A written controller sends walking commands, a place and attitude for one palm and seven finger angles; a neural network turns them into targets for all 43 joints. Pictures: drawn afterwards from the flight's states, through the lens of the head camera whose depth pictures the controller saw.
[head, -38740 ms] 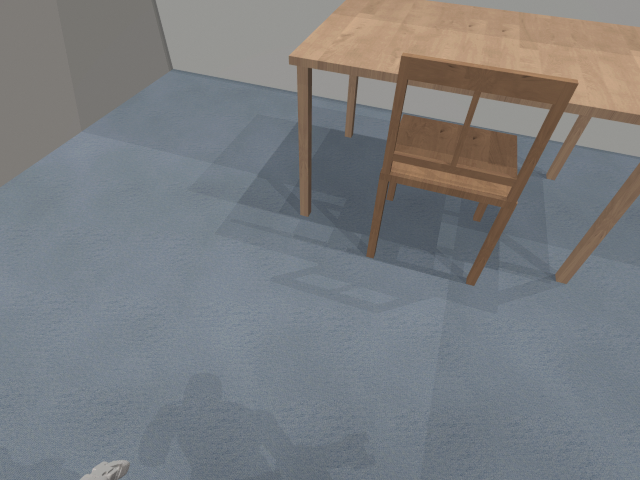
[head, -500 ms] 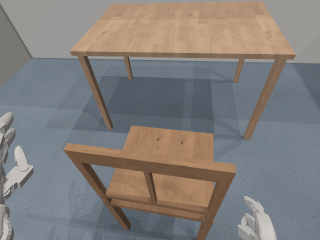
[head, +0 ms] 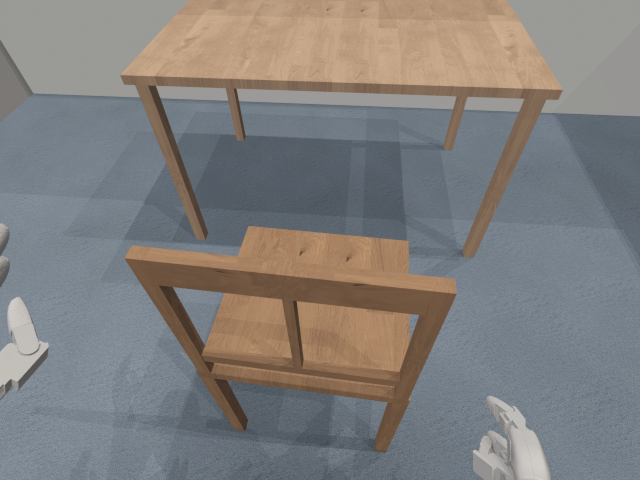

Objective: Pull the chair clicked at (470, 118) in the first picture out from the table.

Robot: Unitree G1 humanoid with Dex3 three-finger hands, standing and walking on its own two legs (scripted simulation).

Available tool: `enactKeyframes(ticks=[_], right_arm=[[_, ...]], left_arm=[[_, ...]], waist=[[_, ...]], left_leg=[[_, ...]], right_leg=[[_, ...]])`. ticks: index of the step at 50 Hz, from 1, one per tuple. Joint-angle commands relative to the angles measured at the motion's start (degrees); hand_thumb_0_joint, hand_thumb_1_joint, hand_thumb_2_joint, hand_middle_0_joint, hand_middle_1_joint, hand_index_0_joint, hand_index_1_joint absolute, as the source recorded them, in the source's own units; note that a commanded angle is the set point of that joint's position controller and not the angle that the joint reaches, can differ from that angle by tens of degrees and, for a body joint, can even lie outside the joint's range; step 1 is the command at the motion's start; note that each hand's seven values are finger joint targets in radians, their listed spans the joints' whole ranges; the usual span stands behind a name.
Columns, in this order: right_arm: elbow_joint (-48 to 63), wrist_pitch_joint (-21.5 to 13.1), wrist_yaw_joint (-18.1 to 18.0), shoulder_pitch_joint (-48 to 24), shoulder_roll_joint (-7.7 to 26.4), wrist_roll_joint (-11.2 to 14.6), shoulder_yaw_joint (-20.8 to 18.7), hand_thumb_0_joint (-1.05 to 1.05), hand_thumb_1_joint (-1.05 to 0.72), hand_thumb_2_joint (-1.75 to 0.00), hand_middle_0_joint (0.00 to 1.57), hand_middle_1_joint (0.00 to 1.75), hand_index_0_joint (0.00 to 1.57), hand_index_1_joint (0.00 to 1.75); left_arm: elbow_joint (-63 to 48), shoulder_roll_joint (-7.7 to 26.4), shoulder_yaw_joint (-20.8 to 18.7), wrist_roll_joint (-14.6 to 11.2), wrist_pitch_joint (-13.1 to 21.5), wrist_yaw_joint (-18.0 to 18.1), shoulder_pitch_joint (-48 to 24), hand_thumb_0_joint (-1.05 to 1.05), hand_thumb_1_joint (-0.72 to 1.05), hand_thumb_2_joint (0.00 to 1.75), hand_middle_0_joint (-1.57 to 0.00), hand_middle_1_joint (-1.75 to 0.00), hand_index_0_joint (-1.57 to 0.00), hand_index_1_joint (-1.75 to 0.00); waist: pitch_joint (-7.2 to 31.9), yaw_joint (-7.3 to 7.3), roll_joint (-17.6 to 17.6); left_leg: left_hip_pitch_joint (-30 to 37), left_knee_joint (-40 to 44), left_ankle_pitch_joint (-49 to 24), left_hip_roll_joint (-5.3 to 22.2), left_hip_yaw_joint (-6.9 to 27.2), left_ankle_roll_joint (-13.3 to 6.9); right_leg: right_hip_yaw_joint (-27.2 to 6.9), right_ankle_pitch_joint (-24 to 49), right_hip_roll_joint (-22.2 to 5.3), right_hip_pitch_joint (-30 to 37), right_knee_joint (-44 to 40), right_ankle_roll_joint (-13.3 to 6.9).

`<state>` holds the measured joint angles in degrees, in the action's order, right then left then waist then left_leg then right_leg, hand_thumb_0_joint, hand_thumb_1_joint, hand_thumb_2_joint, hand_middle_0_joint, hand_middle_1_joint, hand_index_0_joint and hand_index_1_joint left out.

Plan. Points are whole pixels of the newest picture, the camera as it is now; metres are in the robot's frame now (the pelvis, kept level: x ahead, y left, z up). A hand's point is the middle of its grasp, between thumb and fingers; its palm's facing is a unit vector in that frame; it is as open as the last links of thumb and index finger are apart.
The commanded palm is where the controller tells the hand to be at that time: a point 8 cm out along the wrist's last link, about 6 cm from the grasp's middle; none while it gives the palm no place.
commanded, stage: step back with the hand held close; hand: left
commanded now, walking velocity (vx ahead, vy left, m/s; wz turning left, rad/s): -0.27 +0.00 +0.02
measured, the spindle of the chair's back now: (294, 333) +0.36 +0.08 -0.12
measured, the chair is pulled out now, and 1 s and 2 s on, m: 0.59 0.59 0.59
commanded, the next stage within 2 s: stop stepping back and stand still in 1.16 s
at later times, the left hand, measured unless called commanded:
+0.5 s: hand out of the picture +0.14 +0.28 +0.17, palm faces +0.53 -0.70 -0.48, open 7.4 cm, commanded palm +0.08 +0.31 +0.19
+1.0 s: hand (17, 441) +0.12 +0.23 +0.18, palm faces +0.39 -0.77 -0.51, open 7.4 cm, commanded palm +0.05 +0.28 +0.19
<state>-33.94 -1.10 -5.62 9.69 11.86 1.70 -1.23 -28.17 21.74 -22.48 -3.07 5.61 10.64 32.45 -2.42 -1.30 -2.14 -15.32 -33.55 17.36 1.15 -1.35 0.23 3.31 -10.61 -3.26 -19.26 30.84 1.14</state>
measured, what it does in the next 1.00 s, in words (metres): steps on the spot: right foot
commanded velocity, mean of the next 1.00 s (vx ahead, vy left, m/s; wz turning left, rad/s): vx -0.38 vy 0.00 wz -0.01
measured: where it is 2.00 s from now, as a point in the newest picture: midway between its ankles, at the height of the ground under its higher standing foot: outside the picture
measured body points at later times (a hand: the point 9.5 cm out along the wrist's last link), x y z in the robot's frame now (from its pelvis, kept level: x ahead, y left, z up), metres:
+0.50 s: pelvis -0.05 +0.00 -0.01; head -0.03 +0.00 +0.44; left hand +0.10 +0.31 +0.19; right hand +0.12 -0.23 -0.11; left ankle +0.00 +0.12 -0.73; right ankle +0.06 -0.13 -0.73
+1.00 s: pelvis -0.08 -0.02 +0.01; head -0.04 -0.02 +0.45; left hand +0.09 +0.27 +0.20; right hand +0.10 -0.26 -0.09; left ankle -0.08 +0.10 -0.69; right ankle -0.07 -0.14 -0.73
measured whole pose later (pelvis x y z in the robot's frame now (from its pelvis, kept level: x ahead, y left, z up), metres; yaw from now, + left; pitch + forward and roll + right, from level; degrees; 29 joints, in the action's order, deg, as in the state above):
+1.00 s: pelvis -0.08 -0.02 +0.01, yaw +2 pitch +3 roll +0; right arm -38.8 -7.2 -3.5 8.0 11.3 0.1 -2.4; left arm -31.0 23.7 -23.6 -1.9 15.2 8.2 32.4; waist -2.4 -0.7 -0.1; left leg -27.8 -51.7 23.9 -0.2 2.1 1.9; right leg 0.9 -14.2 0.1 -17.5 28.9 -0.9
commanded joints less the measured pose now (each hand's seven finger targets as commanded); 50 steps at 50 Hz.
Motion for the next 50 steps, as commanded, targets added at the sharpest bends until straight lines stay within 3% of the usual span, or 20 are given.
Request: enactKeyframes(ticks=[1,5,11,14,16,19,23,25,27,29,32,33,35,39,41,43,45,46,48,50], right_arm=[[9.04,-3.61,-0.39,-3.94,6.63,-0.8,-1.57,0.0,-0.9,-0.9,0.2,0.3,0.2,0.3],[10.1,-4.87,-0.73,-4.23,7.36,-0.75,-1.26,0.0,-0.9,-0.9,0.2,0.3,0.2,0.3],[10.32,-6.51,0.15,-2.97,7.96,-0.59,-1.84,0.0,-0.9,-0.9,0.2,0.3,0.2,0.3],[10.02,-7.49,0.28,-2.95,7.75,-0.43,-2.1,0.0,-0.9,-0.9,0.2,0.3,0.2,0.3],[9.48,-8.07,0.3,-2.79,7.78,-0.55,-2.52,0.0,-0.9,-0.9,0.2,0.3,0.2,0.3],[8.37,-8.28,0.36,-1.73,7.33,-0.68,-2.83,0.0,-0.9,-0.9,0.2,0.3,0.2,0.3],[7.29,-8.41,0.38,-1.41,8.04,-1.61,-2.83,0.0,-0.9,-0.9,0.2,0.3,0.2,0.3],[6.87,-8.38,0.74,-1.71,7.18,-2.02,-1.88,0.0,-0.9,-0.9,0.2,0.3,0.2,0.3],[6.01,-8.32,1.12,-1.55,7.14,-2.02,-1.79,0.0,-0.9,-0.9,0.2,0.3,0.2,0.3],[5.99,-8.04,0.99,-2.39,7.1,-2.13,-1.64,0.0,-0.9,-0.9,0.2,0.3,0.2,0.3],[7.52,-9.22,0.67,-4.15,7.37,-1.62,-2.45,0.0,-0.9,-0.9,0.2,0.3,0.2,0.3],[7.19,-9.25,0.47,-4.27,6.61,-1.04,-3.03,0.0,-0.9,-0.9,0.2,0.3,0.2,0.3],[7.27,-9.99,0.84,-2.75,7.73,-1.06,-3.7,0.0,-0.9,-0.9,0.2,0.3,0.2,0.3],[2.94,-11.89,1.41,-1.42,6.85,-2.52,-2.94,0.0,-0.9,-0.9,0.2,0.3,0.2,0.3],[1.68,-12.67,2.06,-1.7,7.45,-3.0,-2.73,0.0,-0.9,-0.9,0.2,0.3,0.2,0.3],[1.97,-12.28,2.07,-1.61,7.62,-1.71,-4.18,0.0,-0.9,-0.9,0.2,0.3,0.2,0.3],[4.34,-10.94,1.87,-2.82,6.9,-1.13,-4.54,0.0,-0.9,-0.9,0.2,0.3,0.2,0.3],[4.07,-9.92,2.0,-4.95,6.18,-1.31,-4.8,0.0,-0.9,-0.9,0.2,0.3,0.2,0.3],[4.63,-8.86,1.68,-7.26,4.82,-1.85,-3.63,0.0,-0.9,-0.9,0.2,0.3,0.2,0.3],[5.05,-7.1,0.5,-8.14,3.11,-1.77,-1.97,0.0,-0.9,-0.9,0.2,0.3,0.2,0.3]], left_arm=[[-11.31,11.98,-7.49,0.75,3.95,1.6,-4.68,0.0,0.9,0.9,-0.2,-0.3,-0.2,-0.3],[-13.0,12.93,-8.91,1.52,5.28,2.25,-5.7,0.0,0.9,0.9,-0.2,-0.3,-0.2,-0.3],[-15.52,12.67,-9.98,1.28,6.65,1.88,-1.89,0.0,0.9,0.9,-0.2,-0.3,-0.2,-0.3],[-14.47,11.68,-10.41,1.54,7.06,1.9,-0.4,0.0,0.9,0.9,-0.2,-0.3,-0.2,-0.3],[-13.55,11.76,-11.25,1.7,7.6,1.82,-1.42,0.0,0.9,0.9,-0.2,-0.3,-0.2,-0.3],[-12.45,11.78,-11.07,1.41,7.91,1.73,-2.14,0.0,0.9,0.9,-0.2,-0.3,-0.2,-0.3],[-12.31,13.02,-10.42,2.36,8.47,1.95,-7.51,0.0,0.9,0.9,-0.2,-0.3,-0.2,-0.3],[-12.93,12.35,-8.89,2.23,8.61,2.04,-8.24,0.0,0.9,0.9,-0.2,-0.3,-0.2,-0.3],[-14.36,13.1,-9.57,1.94,9.2,2.15,-7.26,0.0,0.9,0.9,-0.2,-0.3,-0.2,-0.3],[-15.88,13.41,-10.86,1.82,9.98,2.27,-4.32,0.0,0.9,0.9,-0.2,-0.3,-0.2,-0.3],[-18.1,13.3,-13.51,2.25,11.19,2.3,-2.55,0.0,0.9,0.9,-0.2,-0.3,-0.2,-0.3],[-16.7,14.88,-14.92,2.06,10.96,2.33,-2.09,0.0,0.9,0.9,-0.2,-0.3,-0.2,-0.3],[-18.15,13.09,-13.31,1.25,11.79,1.12,-0.05,0.0,0.9,0.9,-0.2,-0.3,-0.2,-0.3],[-15.36,12.65,-12.44,0.25,13.39,-0.05,-0.35,0.0,0.9,0.9,-0.2,-0.3,-0.2,-0.3],[-14.79,12.03,-10.75,0.55,14.32,-0.63,-3.28,0.0,0.9,0.9,-0.2,-0.3,-0.2,-0.3],[-15.4,12.94,-10.23,0.46,13.65,-1.15,-3.23,0.0,0.9,0.9,-0.2,-0.3,-0.2,-0.3],[-12.93,13.01,-9.4,-0.29,12.96,-1.25,-1.33,0.0,0.9,0.9,-0.2,-0.3,-0.2,-0.3],[-10.27,13.5,-10.42,-0.37,12.03,-0.84,0.01,0.0,0.9,0.9,-0.2,-0.3,-0.2,-0.3],[-9.7,14.72,-12.5,0.52,11.25,-0.49,-0.15,0.0,0.9,0.9,-0.2,-0.3,-0.2,-0.3],[-8.02,13.43,-12.59,1.14,10.86,0.27,3.28,0.0,0.9,0.9,-0.2,-0.3,-0.2,-0.3]], waist=[[3.38,0.69,5.45],[2.12,0.32,-2.94],[6.63,0.23,-5.65],[5.77,0.36,-9.26],[4.66,0.39,-7.14],[5.23,0.76,-0.65],[0.5,1.08,5.41],[2.19,1.34,8.62],[6.63,1.58,9.21],[8.69,1.28,1.4],[7.79,0.95,-13.84],[8.02,1.08,-12.27],[7.68,1.2,-10.45],[7.46,0.51,-10.44],[9.98,0.36,-10.45],[15.59,0.32,0.38],[12.76,1.04,11.97],[10.43,0.18,12.63],[9.36,0.53,9.31],[9.7,0.92,10.67]], left_leg=[[-4.42,4.7,8.64,2.87,3.82,-1.72],[-13.4,12.6,16.73,6.11,7.56,-3.28],[-16.8,12.46,10.16,7.43,8.62,-3.74],[-23.41,14.62,15.52,9.59,9.96,-4.59],[-26.6,13.79,16.59,10.32,10.26,-4.73],[-22.62,8.14,15.64,6.81,7.89,-3.48],[-19.27,0.57,23.26,3.6,6.78,-2.69],[-11.75,-3.41,17.26,1.86,5.51,-1.95],[-6.98,-2.55,11.97,1.52,5.48,-1.97],[-8.22,5.0,10.49,4.14,8.58,-2.97],[-27.45,18.08,18.58,15.31,17.01,-6.95],[-28.65,18.46,16.85,16.41,17.01,-7.31],[-24.3,14.31,10.8,15.4,14.16,-6.69],[-5.24,7.87,-19.25,14.5,14.68,-6.59],[2.59,2.73,-32.12,13.97,13.67,-5.41],[5.18,-4.45,-24.43,7.75,5.03,-1.26],[-3.95,-14.67,0.35,-0.63,1.14,1.4],[-9.37,-22.98,9.4,-1.46,3.64,1.48],[-13.53,-25.74,11.96,-0.77,6.36,1.77],[-12.11,-15.13,11.13,0.79,4.57,1.94]], right_leg=[[-11.16,-16.12,-7.09,-1.14,-12.96,-3.1],[-7.81,-20.12,-2.78,3.63,-7.49,-1.2],[-5.05,-5.13,-1.38,11.67,0.21,-0.77],[-4.12,-3.96,-0.22,14.81,5.5,-0.53],[-4.62,-2.27,0.09,15.52,7.21,-0.61],[-9.47,-3.08,-2.34,10.62,2.03,-2.13],[-16.58,-25.96,-5.47,-2.51,-10.05,-4.58],[-16.84,-26.42,-7.66,-7.5,-13.8,-5.1],[-14.27,-19.26,-8.28,-5.34,-12.37,-5.11],[-10.51,-14.42,-4.83,-1.54,-6.4,-3.24],[-3.06,-9.14,3.13,13.14,15.53,-0.27],[-3.58,-9.73,3.44,14.25,18.19,-0.14],[-4.33,-10.3,3.26,10.78,16.0,-0.9],[-2.83,-8.56,2.54,3.17,-0.21,-1.1],[-3.87,3.61,1.69,4.37,-9.2,-0.97],[-5.95,19.05,-1.69,6.89,-9.18,-1.9],[-19.57,26.12,-14.45,4.01,-11.6,-8.74],[-21.16,25.11,-18.36,4.6,-13.37,-11.91],[-19.52,25.76,-18.24,5.33,-11.91,-12.97],[-12.04,35.35,-12.86,10.66,-7.25,-9.72]])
